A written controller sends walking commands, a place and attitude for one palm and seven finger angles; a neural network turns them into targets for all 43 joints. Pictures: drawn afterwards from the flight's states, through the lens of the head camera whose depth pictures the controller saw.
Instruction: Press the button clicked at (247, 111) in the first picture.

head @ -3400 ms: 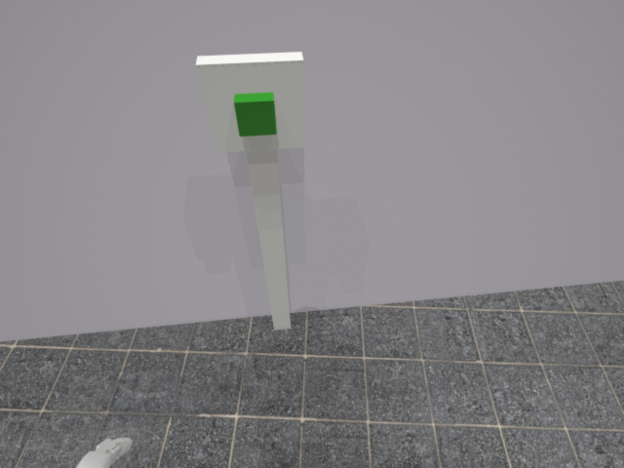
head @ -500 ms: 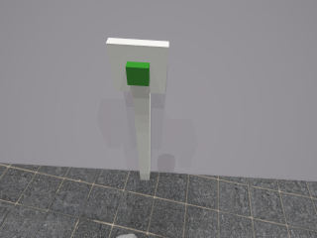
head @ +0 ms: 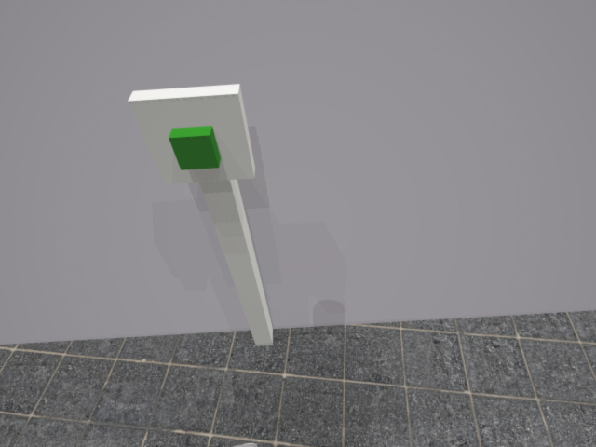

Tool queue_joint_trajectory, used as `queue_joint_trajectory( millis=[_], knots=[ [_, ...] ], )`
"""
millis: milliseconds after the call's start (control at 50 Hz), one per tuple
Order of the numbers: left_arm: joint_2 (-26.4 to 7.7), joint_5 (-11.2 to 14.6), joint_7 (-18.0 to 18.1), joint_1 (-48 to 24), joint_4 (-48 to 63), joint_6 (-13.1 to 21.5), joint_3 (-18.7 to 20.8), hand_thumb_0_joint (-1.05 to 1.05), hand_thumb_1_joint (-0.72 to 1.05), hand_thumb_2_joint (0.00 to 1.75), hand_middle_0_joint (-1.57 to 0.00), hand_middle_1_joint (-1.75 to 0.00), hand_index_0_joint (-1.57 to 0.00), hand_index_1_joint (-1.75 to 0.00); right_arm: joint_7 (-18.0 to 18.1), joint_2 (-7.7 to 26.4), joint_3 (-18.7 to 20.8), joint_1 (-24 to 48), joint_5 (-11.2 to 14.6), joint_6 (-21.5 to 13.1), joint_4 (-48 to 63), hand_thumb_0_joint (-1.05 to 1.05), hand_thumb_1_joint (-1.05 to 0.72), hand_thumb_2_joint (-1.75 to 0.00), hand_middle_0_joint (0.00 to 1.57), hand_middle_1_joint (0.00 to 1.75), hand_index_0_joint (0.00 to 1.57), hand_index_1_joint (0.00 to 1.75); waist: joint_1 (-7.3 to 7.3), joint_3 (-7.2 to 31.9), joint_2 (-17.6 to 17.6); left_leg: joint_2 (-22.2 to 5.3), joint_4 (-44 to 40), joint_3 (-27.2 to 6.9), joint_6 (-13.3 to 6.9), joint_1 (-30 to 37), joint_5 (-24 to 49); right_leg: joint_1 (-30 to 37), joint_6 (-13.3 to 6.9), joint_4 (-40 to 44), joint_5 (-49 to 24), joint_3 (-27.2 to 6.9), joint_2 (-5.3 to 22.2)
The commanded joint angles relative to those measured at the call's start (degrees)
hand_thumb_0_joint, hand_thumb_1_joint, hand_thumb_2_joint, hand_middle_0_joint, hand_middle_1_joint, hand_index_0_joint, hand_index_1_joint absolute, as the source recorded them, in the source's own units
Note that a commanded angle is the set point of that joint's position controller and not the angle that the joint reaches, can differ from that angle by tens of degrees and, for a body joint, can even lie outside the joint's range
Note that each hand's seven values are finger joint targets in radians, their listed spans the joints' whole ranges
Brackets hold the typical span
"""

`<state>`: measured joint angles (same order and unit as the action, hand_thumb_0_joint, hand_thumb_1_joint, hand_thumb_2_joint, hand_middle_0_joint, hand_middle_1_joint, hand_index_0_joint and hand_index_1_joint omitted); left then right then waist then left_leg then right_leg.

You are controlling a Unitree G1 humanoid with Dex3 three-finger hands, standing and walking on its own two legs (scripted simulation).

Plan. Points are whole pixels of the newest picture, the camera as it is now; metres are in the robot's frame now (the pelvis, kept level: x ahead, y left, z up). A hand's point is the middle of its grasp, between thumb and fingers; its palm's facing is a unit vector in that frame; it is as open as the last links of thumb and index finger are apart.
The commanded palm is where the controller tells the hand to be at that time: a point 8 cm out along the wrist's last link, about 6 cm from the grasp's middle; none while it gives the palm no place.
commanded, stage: come to a stop and stand still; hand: left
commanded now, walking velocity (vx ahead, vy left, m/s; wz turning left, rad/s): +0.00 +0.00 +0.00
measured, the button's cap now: (196, 147) +0.53 +0.19 +0.13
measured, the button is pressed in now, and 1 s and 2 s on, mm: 0 0 0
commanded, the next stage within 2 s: look again from close up in 0.74 s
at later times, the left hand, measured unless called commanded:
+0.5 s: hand out of the picture -0.03 +0.15 -0.16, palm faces +0.06 -0.99 -0.14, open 7.3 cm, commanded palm none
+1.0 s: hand out of the picture -0.04 +0.17 -0.16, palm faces +0.01 -0.98 -0.18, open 7.3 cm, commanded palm none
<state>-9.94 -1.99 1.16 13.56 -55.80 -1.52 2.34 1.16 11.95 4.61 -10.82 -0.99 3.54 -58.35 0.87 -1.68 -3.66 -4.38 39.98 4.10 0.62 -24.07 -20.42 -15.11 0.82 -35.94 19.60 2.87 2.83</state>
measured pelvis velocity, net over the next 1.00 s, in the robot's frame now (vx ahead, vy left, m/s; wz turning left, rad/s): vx -0.03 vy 0.01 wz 0.01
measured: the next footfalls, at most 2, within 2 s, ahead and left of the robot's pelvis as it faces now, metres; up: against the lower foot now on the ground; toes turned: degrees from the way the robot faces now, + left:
left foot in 0.24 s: +0.00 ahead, +0.10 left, +0.00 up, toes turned +4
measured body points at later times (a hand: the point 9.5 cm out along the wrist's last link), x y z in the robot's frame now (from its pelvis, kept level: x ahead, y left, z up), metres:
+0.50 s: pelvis -0.02 -0.01 +0.02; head -0.02 +0.00 +0.47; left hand -0.04 +0.20 -0.15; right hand -0.02 -0.23 -0.14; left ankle -0.04 +0.10 -0.73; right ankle -0.01 -0.12 -0.73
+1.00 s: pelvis -0.03 +0.01 +0.01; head -0.03 -0.01 +0.46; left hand -0.04 +0.22 -0.14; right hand -0.04 -0.21 -0.16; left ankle -0.04 +0.10 -0.73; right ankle -0.01 -0.12 -0.72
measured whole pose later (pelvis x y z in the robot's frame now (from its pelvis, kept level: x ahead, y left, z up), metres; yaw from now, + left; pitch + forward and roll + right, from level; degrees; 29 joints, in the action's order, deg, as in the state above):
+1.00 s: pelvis -0.03 +0.01 +0.01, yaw +0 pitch -1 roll +0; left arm -6.8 -1.0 1.7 18.5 -64.6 1.1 -1.5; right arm 1.4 8.4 -0.3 -19.3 -0.7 -0.8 -62.0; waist 0.7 -0.2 -2.2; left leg 0.6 29.3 4.3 -2.4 -11.8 -16.9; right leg -14.7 0.7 -28.9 13.4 3.3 2.6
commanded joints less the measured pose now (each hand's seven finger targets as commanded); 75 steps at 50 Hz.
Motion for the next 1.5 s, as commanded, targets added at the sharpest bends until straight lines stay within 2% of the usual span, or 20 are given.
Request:
queue_joint_trajectory(
  millis=[0,40,120,180,220,240,280,360,480,780,800,820,840,860,880,920,1040,1220,1420,1480],
  knots=[
    [-8.76,0.07,0.91,-2.13,3.31,1.25,1.56,0.0,0.9,0.9,-0.2,-0.3,-0.2,-0.3,-0.59,1.96,-0.01,-1.14,-0.42,-0.24,3.39,0.0,-0.9,-0.9,0.2,0.3,0.2,0.3,0.23,-3.71,20.05,1.54,13.72,-4.71,-0.53,-0.1,-2.74,-9.43,-7.09,24.87,1.35,-13.91,11.58],
    [-6.84,0.4,0.7,-1.63,2.67,1.77,0.8,0.0,0.9,0.9,-0.2,-0.3,-0.2,-0.3,-0.55,1.69,-0.32,-4.4,-0.15,-1.21,1.47,0.0,-0.9,-0.9,0.2,0.3,0.2,0.3,1.16,-2.93,16.33,1.82,13.28,-3.54,0.0,-0.24,-0.56,-4.21,-7.04,20.77,-11.22,-8.58,9.12],
    [-7.06,0.51,1.13,4.28,0.0,2.21,1.02,0.0,0.9,0.9,-0.2,-0.3,-0.2,-0.3,0.18,0.22,-1.37,-3.61,0.37,-2.2,0.69,0.0,-0.9,-0.9,0.2,0.3,0.2,0.3,-1.58,1.65,11.89,1.51,0.58,-2.17,0.93,2.64,-3.95,6.96,-9.52,16.18,-28.04,-9.23,10.85],
    [-6.45,1.22,1.13,4.41,-2.09,2.22,0.7,0.0,0.9,0.9,-0.2,-0.3,-0.2,-0.3,0.75,-0.61,-2.21,-6.66,0.56,-2.99,-1.68,0.0,-0.9,-0.9,0.2,0.3,0.2,0.3,-0.89,3.35,10.41,1.56,-15.58,-2.45,0.5,11.67,5.42,7.22,-7.47,13.53,-27.48,-8.87,9.01],
    [-3.77,2.05,0.82,5.29,-3.0,2.15,0.09,0.0,0.9,0.9,-0.2,-0.3,-0.2,-0.3,1.34,1.43,-2.49,-8.24,0.27,-4.22,-3.32,0.0,-0.9,-0.9,0.2,0.3,0.2,0.3,-1.35,4.05,2.17,-3.46,-19.05,-7.85,-1.84,18.3,20.76,2.8,-3.36,12.46,-21.41,-5.92,4.2],
    [-3.08,1.95,0.79,5.26,-3.33,2.09,-0.06,0.0,0.9,0.9,-0.2,-0.3,-0.2,-0.3,1.49,2.41,-2.55,-7.2,0.13,-4.38,-3.51,0.0,-0.9,-0.9,0.2,0.3,0.2,0.3,-2.12,3.62,0.11,-5.38,-18.7,-8.43,-2.55,16.78,23.16,3.77,-2.34,13.39,-18.29,-4.94,2.94],
    [-3.12,1.69,0.82,4.55,-5.15,1.73,-0.33,0.0,0.9,0.9,-0.2,-0.3,-0.2,-0.3,1.63,1.99,-2.8,-5.84,0.17,-4.64,-4.63,0.0,-0.9,-0.9,0.2,0.3,0.2,0.3,-2.35,2.28,-4.67,-4.92,-20.71,-8.48,-2.97,13.93,21.51,6.42,-1.52,13.37,-15.22,-3.75,2.45],
    [-3.11,1.49,0.45,5.48,-7.43,1.65,-0.83,0.0,0.9,0.9,-0.2,-0.3,-0.2,-0.3,1.62,0.79,-3.21,-6.26,0.27,-4.42,-5.08,0.0,-0.9,-0.9,0.2,0.3,0.2,0.3,-2.11,-1.81,-1.64,-3.38,-23.68,-7.31,-2.35,10.98,10.51,7.13,-1.57,16.28,-12.77,-4.07,2.65],
    [-2.21,1.26,0.46,6.52,-8.79,1.89,-1.41,0.0,0.9,0.9,-0.2,-0.3,-0.2,-0.3,1.45,0.91,-3.35,-8.05,0.32,-4.21,-5.72,0.0,-0.9,-0.9,0.2,0.3,0.2,0.3,-1.37,-4.48,4.0,-2.43,-24.48,-6.75,-2.17,11.85,6.37,3.92,-1.45,18.46,-9.17,-4.95,2.84],
    [-1.37,1.27,0.86,8.95,-9.56,2.44,-1.67,0.0,0.9,0.9,-0.2,-0.3,-0.2,-0.3,1.25,0.42,-3.81,-9.88,0.42,-4.71,-6.8,0.0,-0.9,-0.9,0.2,0.3,0.2,0.3,-1.4,-3.2,3.67,-2.07,-24.01,-6.14,-2.26,12.36,7.5,3.55,-1.49,17.68,-9.68,-5.05,3.21],
    [-1.3,1.26,0.88,8.97,-9.51,2.48,-1.67,0.0,0.9,0.9,-0.2,-0.3,-0.2,-0.3,1.25,0.14,-3.84,-9.94,0.4,-4.75,-6.79,0.0,-0.9,-0.9,0.2,0.3,0.2,0.3,-1.3,-3.07,3.7,-2.0,-24.0,-6.11,-2.25,12.48,8.23,3.54,-1.55,17.5,-10.38,-5.28,3.15],
    [-3.73,0.41,3.25,11.7,-10.48,3.95,-2.39,0.0,0.9,0.9,-0.2,-0.3,-0.2,-0.3,0.15,2.22,-4.19,-3.78,0.78,-5.92,-2.2,0.0,-0.9,-0.9,0.2,0.3,0.2,0.3,-3.17,-4.79,3.51,-2.69,-11.9,-3.07,-0.56,8.17,14.98,2.62,-2.0,13.92,-27.62,-6.4,6.24],
    [-5.58,1.0,2.72,9.18,-8.09,4.19,-1.91,0.0,0.9,0.9,-0.2,-0.3,-0.2,-0.3,0.09,-0.5,-4.16,-8.73,0.57,-5.17,-1.22,0.0,-0.9,-0.9,0.2,0.3,0.2,0.3,0.47,0.45,2.09,0.73,-14.82,-4.65,-0.62,10.02,3.7,3.35,-3.42,14.37,-11.61,-8.21,7.0],
    [-4.52,1.05,2.06,7.61,-7.43,4.0,-2.15,0.0,0.9,0.9,-0.2,-0.3,-0.2,-0.3,0.1,-0.36,-4.27,-9.76,0.24,-5.43,-2.05,0.0,-0.9,-0.9,0.2,0.3,0.2,0.3,0.2,-2.12,-0.86,0.05,-17.77,-5.66,-1.44,9.78,4.19,-0.23,-3.87,13.5,-2.22,-7.23,5.18],
    [-4.31,0.92,1.69,7.49,-6.91,3.86,-2.15,0.0,0.9,0.9,-0.2,-0.3,-0.2,-0.3,-0.11,0.33,-4.36,-10.73,-0.16,-5.49,-1.72,0.0,-0.9,-0.9,0.2,0.3,0.2,0.3,-0.09,-1.25,-3.02,-0.75,-17.63,-6.46,-1.85,7.85,2.24,-0.09,-3.68,12.42,0.55,-5.57,3.71],
    [-3.3,0.96,1.2,7.6,-6.69,3.47,-2.32,0.0,0.9,0.9,-0.2,-0.3,-0.2,-0.3,-0.03,0.53,-4.35,-10.53,-0.04,-5.53,-0.81,0.0,-0.9,-0.9,0.2,0.3,0.2,0.3,-0.44,-1.3,-2.86,-1.66,-20.53,-8.5,-2.78,6.1,0.54,1.15,-3.47,10.62,-1.72,-4.06,2.29],
    [-1.71,1.13,0.95,7.08,-6.61,3.24,-2.73,0.0,0.9,0.9,-0.2,-0.3,-0.2,-0.3,0.23,1.65,-4.56,-11.76,0.1,-5.83,-0.5,0.0,-0.9,-0.9,0.2,0.3,0.2,0.3,-0.84,-4.95,4.85,-1.89,-22.87,-9.41,-3.67,5.13,2.7,1.46,-3.05,10.32,-5.77,-3.86,2.05],
    [-2.88,1.41,1.09,6.42,-6.33,3.32,-2.31,0.0,0.9,0.9,-0.2,-0.3,-0.2,-0.3,0.45,1.63,-5.06,-11.77,0.19,-6.08,-2.58,0.0,-0.9,-0.9,0.2,0.3,0.2,0.3,-0.91,-3.35,5.39,-1.26,-20.89,-6.78,-3.27,10.3,12.61,2.74,-2.84,11.06,-11.19,-4.73,2.94],
    [-3.43,1.43,1.06,6.05,-7.14,3.39,-2.04,0.0,0.9,0.9,-0.2,-0.3,-0.2,-0.3,0.77,1.07,-5.12,-10.54,0.23,-5.8,-4.54,0.0,-0.9,-0.9,0.2,0.3,0.2,0.3,-0.99,-1.52,4.68,-1.31,-19.57,-5.55,-2.7,12.85,15.48,4.9,-3.21,11.68,-16.57,-4.81,3.66],
    [-3.57,1.0,0.78,6.78,-7.47,3.1,-1.68,0.0,0.9,0.9,-0.2,-0.3,-0.2,-0.3,0.53,1.15,-4.81,-10.75,-0.04,-5.31,-4.72,0.0,-0.9,-0.9,0.2,0.3,0.2,0.3,-1.0,-1.71,5.78,-0.74,-18.13,-5.27,-3.19,11.28,5.75,4.59,-3.68,11.26,-4.76,-4.19,3.3]
  ],
)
